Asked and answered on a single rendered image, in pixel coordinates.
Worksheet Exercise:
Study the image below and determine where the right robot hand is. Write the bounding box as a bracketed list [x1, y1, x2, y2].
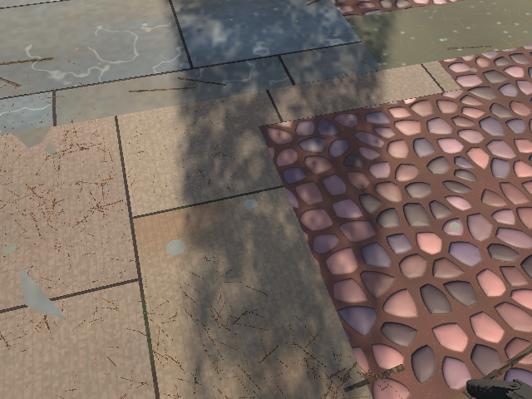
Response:
[466, 379, 532, 399]

